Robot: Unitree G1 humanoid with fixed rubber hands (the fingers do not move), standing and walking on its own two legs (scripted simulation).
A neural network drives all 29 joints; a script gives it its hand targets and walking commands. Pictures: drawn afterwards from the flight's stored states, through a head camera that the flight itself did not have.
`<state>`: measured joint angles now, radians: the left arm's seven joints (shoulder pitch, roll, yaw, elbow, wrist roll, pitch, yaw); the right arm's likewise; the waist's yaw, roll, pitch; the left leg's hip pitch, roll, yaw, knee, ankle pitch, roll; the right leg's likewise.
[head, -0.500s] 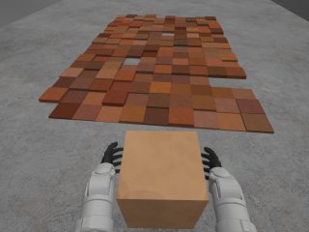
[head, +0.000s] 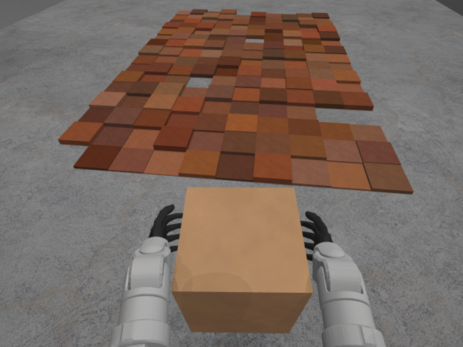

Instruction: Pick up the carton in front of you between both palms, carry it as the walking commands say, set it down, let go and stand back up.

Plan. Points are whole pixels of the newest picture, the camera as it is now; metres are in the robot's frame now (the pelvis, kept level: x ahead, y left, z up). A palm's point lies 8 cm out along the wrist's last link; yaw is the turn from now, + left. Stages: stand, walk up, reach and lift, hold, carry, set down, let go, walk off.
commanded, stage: reach and lift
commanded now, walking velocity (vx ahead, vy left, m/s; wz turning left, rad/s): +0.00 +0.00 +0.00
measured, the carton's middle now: (240, 263) +0.31 +0.00 -0.05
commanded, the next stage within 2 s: hold in 0.36 s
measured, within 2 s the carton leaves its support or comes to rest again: neither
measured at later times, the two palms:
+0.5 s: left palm (154, 242) +0.29 +0.16 +0.05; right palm (323, 250) +0.28 -0.14 +0.04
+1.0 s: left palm (155, 240) +0.29 +0.15 +0.06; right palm (326, 247) +0.29 -0.14 +0.05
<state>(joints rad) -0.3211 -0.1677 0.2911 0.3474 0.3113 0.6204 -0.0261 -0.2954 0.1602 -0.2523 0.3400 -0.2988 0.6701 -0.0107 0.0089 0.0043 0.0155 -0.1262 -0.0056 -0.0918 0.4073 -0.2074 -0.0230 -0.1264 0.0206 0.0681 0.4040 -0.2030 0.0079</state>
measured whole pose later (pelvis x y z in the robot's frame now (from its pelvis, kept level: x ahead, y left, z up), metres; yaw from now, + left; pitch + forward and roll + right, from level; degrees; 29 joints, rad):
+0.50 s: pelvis +0.00 +0.01 +0.00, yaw +0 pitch -6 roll +0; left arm -0.25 -0.15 0.21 0.22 0.27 0.71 -0.01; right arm -0.23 0.14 -0.18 0.22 -0.26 0.75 -0.02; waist 0.01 0.00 0.01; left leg -0.06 -0.01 -0.08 0.35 -0.19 -0.01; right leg -0.06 0.01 0.08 0.35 -0.18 0.02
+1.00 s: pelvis -0.01 +0.00 +0.00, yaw +0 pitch -8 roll +0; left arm -0.34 -0.17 0.29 0.28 0.32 0.73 -0.03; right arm -0.31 0.17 -0.25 0.27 -0.30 0.77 0.00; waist 0.01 0.00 0.03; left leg -0.06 0.00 -0.09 0.38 -0.19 -0.02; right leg -0.06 0.02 0.07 0.37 -0.18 0.01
